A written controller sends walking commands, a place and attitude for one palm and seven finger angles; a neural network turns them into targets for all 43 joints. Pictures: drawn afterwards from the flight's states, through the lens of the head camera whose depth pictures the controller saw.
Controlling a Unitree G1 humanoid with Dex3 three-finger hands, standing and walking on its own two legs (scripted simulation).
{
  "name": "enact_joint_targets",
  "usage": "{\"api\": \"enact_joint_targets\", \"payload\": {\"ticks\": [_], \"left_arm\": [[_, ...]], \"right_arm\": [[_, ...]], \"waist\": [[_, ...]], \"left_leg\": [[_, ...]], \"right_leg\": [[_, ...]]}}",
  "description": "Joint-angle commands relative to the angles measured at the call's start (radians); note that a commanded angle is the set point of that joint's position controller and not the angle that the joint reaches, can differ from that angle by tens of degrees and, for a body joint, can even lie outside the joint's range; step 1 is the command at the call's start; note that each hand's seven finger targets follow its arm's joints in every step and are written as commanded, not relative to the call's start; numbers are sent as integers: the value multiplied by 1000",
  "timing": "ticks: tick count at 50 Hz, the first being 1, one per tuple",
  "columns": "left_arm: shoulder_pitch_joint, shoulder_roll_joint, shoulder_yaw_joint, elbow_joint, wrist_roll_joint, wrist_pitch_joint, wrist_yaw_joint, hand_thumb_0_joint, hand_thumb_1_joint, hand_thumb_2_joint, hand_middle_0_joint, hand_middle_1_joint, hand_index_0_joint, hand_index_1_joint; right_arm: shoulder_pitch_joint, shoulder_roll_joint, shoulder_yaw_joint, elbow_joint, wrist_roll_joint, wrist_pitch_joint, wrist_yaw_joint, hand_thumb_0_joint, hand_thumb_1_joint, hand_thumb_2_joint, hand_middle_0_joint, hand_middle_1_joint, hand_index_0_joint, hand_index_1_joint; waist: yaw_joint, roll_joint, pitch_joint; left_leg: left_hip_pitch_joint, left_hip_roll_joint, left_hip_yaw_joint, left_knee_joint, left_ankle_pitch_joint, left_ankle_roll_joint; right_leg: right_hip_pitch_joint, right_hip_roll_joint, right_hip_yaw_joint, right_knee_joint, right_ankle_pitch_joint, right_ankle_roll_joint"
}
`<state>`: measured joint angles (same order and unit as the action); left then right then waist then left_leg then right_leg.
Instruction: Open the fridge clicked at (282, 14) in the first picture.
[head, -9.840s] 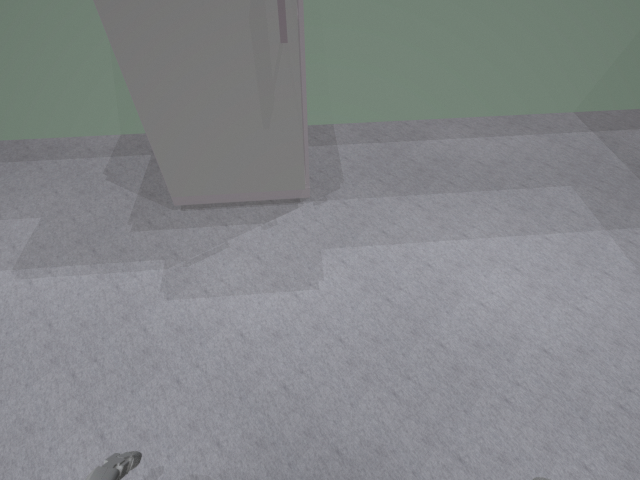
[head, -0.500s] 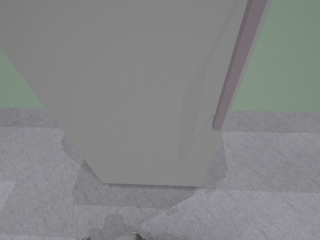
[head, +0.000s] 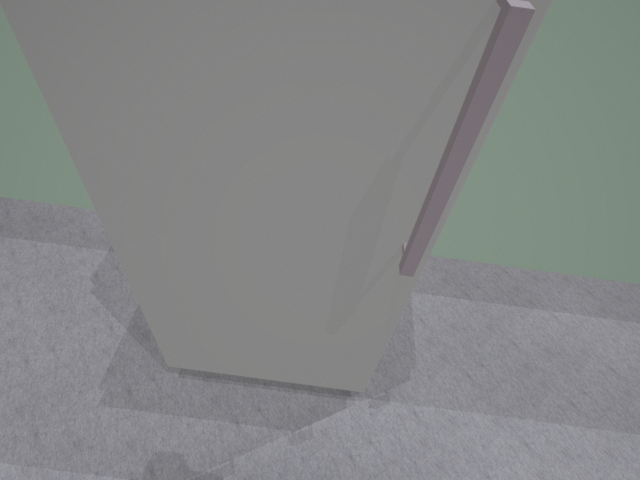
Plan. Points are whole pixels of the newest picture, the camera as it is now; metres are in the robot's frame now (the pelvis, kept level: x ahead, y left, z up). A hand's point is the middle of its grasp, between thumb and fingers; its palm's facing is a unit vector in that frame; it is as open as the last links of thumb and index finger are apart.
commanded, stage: come to a stop and stand still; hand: right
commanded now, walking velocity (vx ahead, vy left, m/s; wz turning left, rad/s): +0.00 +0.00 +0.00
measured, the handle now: (444, 166) +0.47 -0.12 +0.18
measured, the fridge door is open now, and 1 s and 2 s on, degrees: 0 0 0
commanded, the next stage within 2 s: look again from close up in 1.06 s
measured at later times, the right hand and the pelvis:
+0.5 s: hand out of the picture +0.05 -0.15 -0.16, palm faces -0.01 +0.97 -0.24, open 7.3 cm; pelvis +0.03 +0.03 +0.01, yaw +0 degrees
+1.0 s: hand out of the picture +0.05 -0.12 -0.16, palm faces +0.02 +0.98 -0.21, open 7.3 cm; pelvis +0.05 +0.05 +0.01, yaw -1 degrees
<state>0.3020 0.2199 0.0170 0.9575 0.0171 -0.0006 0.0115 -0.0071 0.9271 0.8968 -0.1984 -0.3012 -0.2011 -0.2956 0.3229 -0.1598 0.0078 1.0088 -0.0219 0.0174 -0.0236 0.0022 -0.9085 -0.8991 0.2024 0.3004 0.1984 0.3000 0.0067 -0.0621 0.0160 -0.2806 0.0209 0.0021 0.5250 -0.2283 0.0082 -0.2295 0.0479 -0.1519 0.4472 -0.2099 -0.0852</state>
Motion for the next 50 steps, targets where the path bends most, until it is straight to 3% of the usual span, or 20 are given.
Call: {"api": "enact_joint_targets", "payload": {"ticks": [1, 12, 21, 23, 40, 50], "left_arm": [[5, 79, 5, -36, 3, -25, 6, 0, 900, 900, -200, -300, -200, -300], [65, 56, -12, 62, 0, -30, 10, 0, 900, 900, -200, -300, -200, -300], [73, 41, -19, 105, -5, -39, 16, 0, 900, 900, -200, -300, -200, -300], [67, 35, -18, 111, -6, -37, 16, 0, 900, 900, -200, -300, -200, -300], [39, 31, -18, 139, -6, -38, 26, 0, 900, 900, -200, -300, -200, -300], [41, 23, -18, 151, -6, -34, 29, 0, 900, 900, -200, -300, -200, -300]], "right_arm": [[3, -117, -21, -47, 3, -28, -5, 0, -900, -900, 200, 300, 200, 300], [-22, -107, -9, 3, 11, -38, -9, 0, -900, -900, 200, 300, 200, 300], [-21, -101, -4, 28, 14, -47, -13, 0, -900, -900, 200, 300, 200, 300], [-20, -99, -4, 32, 12, -47, -14, 0, -900, -900, 200, 300, 200, 300], [11, -102, -6, 61, 13, -56, -17, 0, -900, -900, 200, 300, 200, 300], [24, -101, -7, 67, 14, -56, -19, 0, -900, -900, 200, 300, 200, 300]], "waist": [[-10, 28, 52], [1, 64, 41], [4, 77, 15], [2, 87, 37], [0, 78, 11], [-3, 67, 37]], "left_leg": [[-4, 48, -92, -91, -87, 50], [14, 78, -123, -154, -63, 57], [53, 85, -122, -156, 81, 54], [47, 82, -122, -161, 89, 55], [104, 91, -116, -170, 252, 55], [114, 91, -116, -186, 268, 53]], "right_leg": [[-65, -175, 254, -230, -231, 23], [-3, -158, 199, -182, -103, 37], [54, -159, 172, -138, 56, 44], [51, -159, 170, -134, 57, 45], [105, -162, 152, -114, 136, 57], [100, -162, 145, -116, 119, 63]]}}
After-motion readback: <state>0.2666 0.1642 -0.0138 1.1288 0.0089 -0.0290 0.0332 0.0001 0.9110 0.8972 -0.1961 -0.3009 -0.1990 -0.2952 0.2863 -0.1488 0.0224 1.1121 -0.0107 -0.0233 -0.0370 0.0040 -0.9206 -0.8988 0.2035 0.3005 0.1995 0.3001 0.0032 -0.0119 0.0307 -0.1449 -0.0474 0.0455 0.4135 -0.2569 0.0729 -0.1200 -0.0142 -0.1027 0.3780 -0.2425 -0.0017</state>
